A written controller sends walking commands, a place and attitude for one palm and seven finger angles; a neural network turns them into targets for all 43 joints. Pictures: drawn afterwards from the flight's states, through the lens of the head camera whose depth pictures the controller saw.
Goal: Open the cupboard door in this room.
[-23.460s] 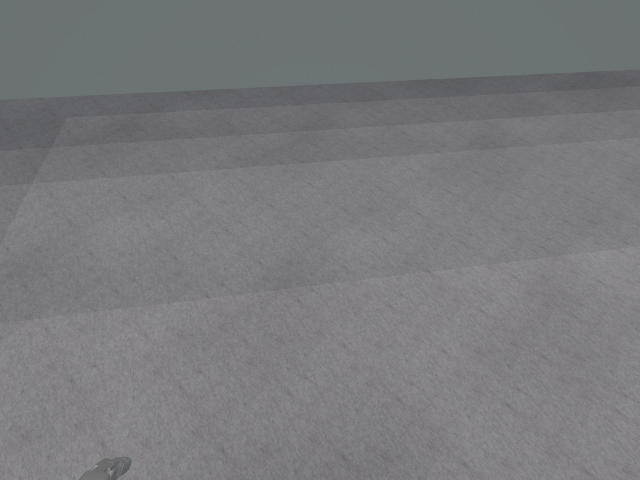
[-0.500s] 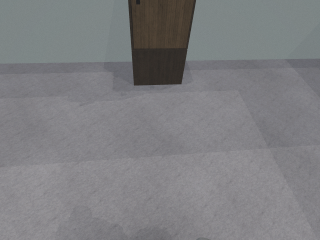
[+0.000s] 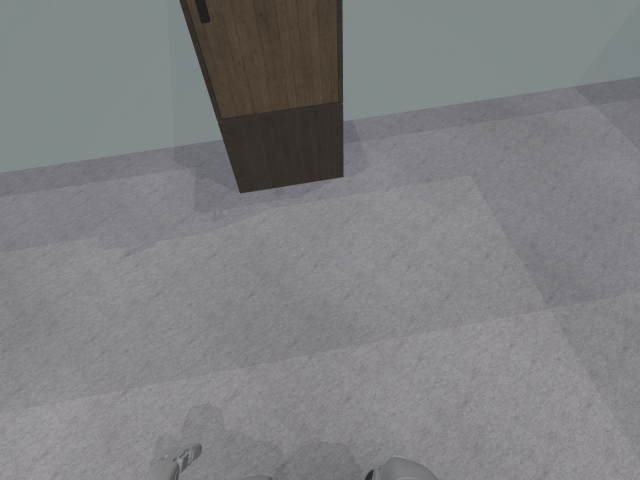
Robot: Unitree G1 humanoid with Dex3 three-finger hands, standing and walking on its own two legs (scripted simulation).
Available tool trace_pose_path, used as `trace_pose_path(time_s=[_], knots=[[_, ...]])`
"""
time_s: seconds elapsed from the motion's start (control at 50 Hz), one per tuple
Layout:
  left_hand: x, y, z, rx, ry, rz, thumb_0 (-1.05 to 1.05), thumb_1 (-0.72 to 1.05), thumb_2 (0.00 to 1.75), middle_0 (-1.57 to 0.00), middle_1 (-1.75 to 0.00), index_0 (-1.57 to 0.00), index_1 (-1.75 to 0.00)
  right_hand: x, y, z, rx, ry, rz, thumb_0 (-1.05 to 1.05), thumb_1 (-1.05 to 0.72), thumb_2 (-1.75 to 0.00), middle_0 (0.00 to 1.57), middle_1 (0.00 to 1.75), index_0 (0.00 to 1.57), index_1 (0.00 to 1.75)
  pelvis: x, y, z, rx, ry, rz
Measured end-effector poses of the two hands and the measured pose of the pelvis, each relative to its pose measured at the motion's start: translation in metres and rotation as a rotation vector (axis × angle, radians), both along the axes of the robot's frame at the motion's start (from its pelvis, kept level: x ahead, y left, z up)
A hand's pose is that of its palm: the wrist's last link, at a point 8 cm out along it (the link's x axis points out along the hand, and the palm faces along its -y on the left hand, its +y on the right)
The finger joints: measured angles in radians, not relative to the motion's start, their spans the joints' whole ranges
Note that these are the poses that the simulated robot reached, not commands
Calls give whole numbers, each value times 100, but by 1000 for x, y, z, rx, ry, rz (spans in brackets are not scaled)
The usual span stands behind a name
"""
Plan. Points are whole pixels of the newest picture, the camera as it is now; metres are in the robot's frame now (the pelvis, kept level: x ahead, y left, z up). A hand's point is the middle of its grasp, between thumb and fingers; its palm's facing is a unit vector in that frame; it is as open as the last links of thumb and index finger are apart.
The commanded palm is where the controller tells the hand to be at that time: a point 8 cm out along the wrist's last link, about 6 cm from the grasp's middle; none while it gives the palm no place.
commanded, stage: turn or walk to find it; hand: left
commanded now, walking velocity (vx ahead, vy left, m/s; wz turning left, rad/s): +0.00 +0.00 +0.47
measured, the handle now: out of the picture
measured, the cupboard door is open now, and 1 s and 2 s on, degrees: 0 0 0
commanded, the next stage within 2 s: stand and wait in 0.12 s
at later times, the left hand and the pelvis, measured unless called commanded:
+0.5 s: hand out of the picture +0.04 +0.19 -0.17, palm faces +0.16 -0.98 -0.13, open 7.4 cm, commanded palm none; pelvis +0.08 +0.03 +0.02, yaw +4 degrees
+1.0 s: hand out of the picture +0.09 +0.21 -0.16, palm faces +0.07 -0.98 -0.18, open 7.4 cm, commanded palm none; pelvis +0.10 +0.04 +0.02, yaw +3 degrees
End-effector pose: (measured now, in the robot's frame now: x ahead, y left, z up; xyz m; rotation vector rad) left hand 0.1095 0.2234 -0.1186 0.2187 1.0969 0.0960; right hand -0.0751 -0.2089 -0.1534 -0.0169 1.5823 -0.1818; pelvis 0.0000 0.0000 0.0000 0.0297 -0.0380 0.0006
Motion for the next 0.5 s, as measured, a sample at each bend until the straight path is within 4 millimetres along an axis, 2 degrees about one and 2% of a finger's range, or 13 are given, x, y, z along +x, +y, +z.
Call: trace_pose_path(time_s=[0.04,0.14,0.2,0.26,0.32,0.38,0.5], knots=[[-8,-5,3,-2,33,46,-1,91,90,-20,-30,-20,-30,40,-13,4,-20,-64,33,1,-91,-90,20,30,20,30,10,-4,6,-4,0,10],[-21,4,10,27,87,124,-2,95,90,-21,-30,-20,-30,131,-34,15,-57,-211,121,1,-92,-90,19,30,19,30,32,-11,16,-17,11,56],[-30,5,8,14,119,163,-1,94,90,-20,-30,-20,-30,175,-36,23,-73,-274,170,1,-92,-90,19,30,19,30,44,-10,18,-21,12,78],[-40,4,1,-15,154,197,-1,92,90,-20,-30,-20,-30,211,-30,30,-83,-322,218,0,-92,-90,19,30,19,30,54,-5,18,-27,12,89],[-52,3,-9,-52,195,227,0,92,90,-20,-30,-20,-30,238,-16,35,-91,-360,261,0,-92,-90,19,30,19,30,63,3,16,-40,10,92],[-65,6,-23,-91,249,254,0,91,90,-20,-30,-20,-30,258,3,36,-97,-394,288,0,-92,-90,19,30,19,30,71,15,10,-58,6,98],[-79,12,-25,-112,339,253,0,91,90,-20,-30,-20,-30,265,37,41,-72,-405,282,0,-92,-90,19,30,20,30,80,29,15,-26,-6,70]])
